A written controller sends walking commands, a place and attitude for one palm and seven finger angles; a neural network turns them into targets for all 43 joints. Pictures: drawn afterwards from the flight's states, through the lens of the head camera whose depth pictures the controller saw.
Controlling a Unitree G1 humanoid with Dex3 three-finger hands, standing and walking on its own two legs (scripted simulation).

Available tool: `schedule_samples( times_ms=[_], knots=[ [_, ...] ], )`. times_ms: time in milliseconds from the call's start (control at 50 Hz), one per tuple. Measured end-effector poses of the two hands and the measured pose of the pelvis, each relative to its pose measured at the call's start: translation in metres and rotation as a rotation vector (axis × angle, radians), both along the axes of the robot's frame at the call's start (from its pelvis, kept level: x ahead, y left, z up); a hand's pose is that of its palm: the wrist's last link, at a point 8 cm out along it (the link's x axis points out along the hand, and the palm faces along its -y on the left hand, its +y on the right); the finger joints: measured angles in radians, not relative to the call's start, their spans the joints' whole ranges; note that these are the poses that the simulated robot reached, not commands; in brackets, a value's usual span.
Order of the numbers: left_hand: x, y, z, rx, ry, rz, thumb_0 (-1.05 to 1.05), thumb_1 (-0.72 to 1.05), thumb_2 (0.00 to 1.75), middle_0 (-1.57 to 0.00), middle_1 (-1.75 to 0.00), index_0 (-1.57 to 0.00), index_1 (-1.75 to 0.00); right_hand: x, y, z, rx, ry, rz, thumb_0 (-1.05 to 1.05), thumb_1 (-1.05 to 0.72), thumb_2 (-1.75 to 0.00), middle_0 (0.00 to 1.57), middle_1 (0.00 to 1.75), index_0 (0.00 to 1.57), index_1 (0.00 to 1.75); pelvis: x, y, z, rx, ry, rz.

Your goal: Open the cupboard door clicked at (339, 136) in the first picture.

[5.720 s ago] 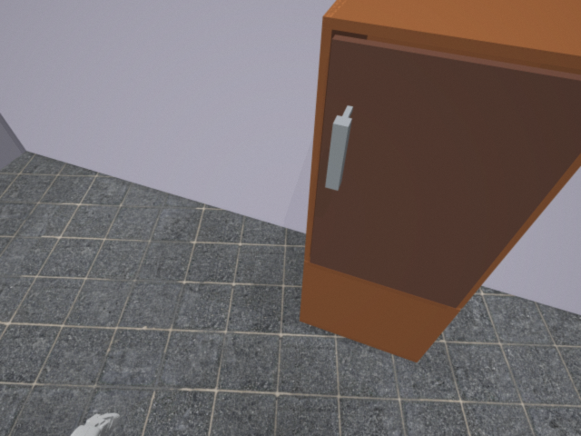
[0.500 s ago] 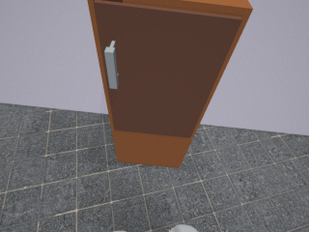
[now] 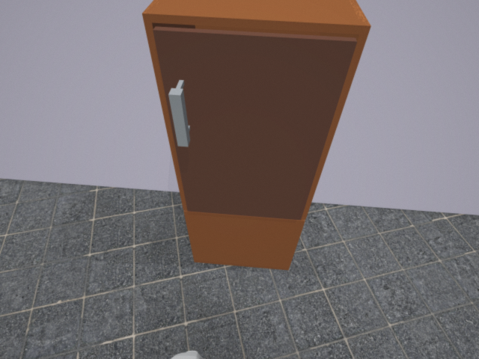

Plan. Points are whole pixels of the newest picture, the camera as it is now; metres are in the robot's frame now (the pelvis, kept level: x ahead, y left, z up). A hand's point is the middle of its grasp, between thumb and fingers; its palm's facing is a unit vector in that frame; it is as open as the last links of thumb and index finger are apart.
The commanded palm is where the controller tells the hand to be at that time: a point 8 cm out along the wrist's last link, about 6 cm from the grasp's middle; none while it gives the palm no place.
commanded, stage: come to a stop and stand still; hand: left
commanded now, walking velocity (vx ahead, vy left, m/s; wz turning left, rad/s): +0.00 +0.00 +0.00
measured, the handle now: (182, 113) +0.60 +0.17 +0.08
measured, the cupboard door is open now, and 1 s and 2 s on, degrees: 0 0 0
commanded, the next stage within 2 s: look again from close up in 1.02 s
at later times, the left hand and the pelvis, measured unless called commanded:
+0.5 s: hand out of the picture +0.08 +0.25 -0.18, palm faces -0.01 -0.98 -0.20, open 7.3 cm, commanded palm none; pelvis +0.03 +0.08 -0.01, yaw -2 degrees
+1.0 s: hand out of the picture +0.07 +0.24 -0.19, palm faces -0.03 -0.99 -0.16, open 7.3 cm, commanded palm none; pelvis +0.06 +0.07 +0.00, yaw -3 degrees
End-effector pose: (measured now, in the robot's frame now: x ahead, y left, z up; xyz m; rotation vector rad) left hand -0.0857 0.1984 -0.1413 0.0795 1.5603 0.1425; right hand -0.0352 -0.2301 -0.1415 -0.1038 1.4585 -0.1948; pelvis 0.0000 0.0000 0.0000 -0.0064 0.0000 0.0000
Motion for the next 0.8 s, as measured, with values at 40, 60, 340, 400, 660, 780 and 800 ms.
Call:
schedule_samples(
  times_ms=[40, 60, 340, 400, 660, 780, 800],
  knots=[
    [-0.001, -0.002, -0.002, -0.013, 0.021, 0.001, 0.01, 0.91, 0.90, -0.20, -0.30, -0.20, -0.30, 0.014, 0.006, -0.001, -0.005, -0.005, 0.025, 0.01, -0.91, -0.90, 0.20, 0.29, 0.20, 0.30, 0.005, 0.005, -0.002, -0.005, 0.007, -0.010],
    [0.000, -0.002, -0.002, -0.018, 0.025, -0.009, 0.01, 0.91, 0.90, -0.20, -0.30, -0.20, -0.30, 0.025, 0.011, -0.002, -0.007, -0.020, 0.034, 0.01, -0.91, -0.90, 0.20, 0.29, 0.19, 0.30, 0.007, 0.010, -0.003, -0.013, 0.014, -0.022],
    [0.131, 0.087, -0.012, 0.064, -0.276, -0.065, 0.01, 0.91, 0.90, -0.20, -0.30, -0.20, -0.30, 0.105, 0.062, 0.003, -0.061, -0.269, 0.091, 0.01, -0.95, -0.90, 0.20, 0.30, 0.20, 0.30, 0.021, 0.064, -0.010, -0.015, -0.015, -0.022],
    [0.153, 0.099, -0.014, 0.083, -0.353, -0.084, 0.01, 0.91, 0.90, -0.20, -0.30, -0.20, -0.30, 0.108, 0.069, -0.002, -0.049, -0.278, 0.093, 0.01, -0.94, -0.90, 0.20, 0.30, 0.20, 0.30, 0.023, 0.068, -0.015, 0.005, -0.022, -0.030],
    [0.152, 0.104, -0.017, 0.022, -0.228, -0.112, 0.01, 0.91, 0.90, -0.20, -0.30, -0.20, -0.30, 0.075, 0.086, 0.009, -0.071, -0.146, 0.032, 0.01, -0.92, -0.90, 0.20, 0.30, 0.20, 0.30, 0.049, 0.083, -0.005, -0.008, 0.009, -0.042],
    [0.148, 0.100, -0.018, 0.015, -0.178, -0.102, 0.01, 0.91, 0.90, -0.20, -0.30, -0.20, -0.30, 0.052, 0.095, 0.007, -0.056, -0.055, 0.002, 0.01, -0.91, -0.90, 0.20, 0.30, 0.20, 0.30, 0.056, 0.083, -0.004, -0.007, -0.006, -0.040],
    [0.148, 0.099, -0.018, 0.015, -0.175, -0.102, 0.01, 0.91, 0.90, -0.20, -0.30, -0.20, -0.30, 0.049, 0.097, 0.007, -0.052, -0.045, -0.003, 0.01, -0.91, -0.90, 0.20, 0.30, 0.20, 0.30, 0.057, 0.083, -0.004, -0.007, -0.009, -0.041]
  ],
)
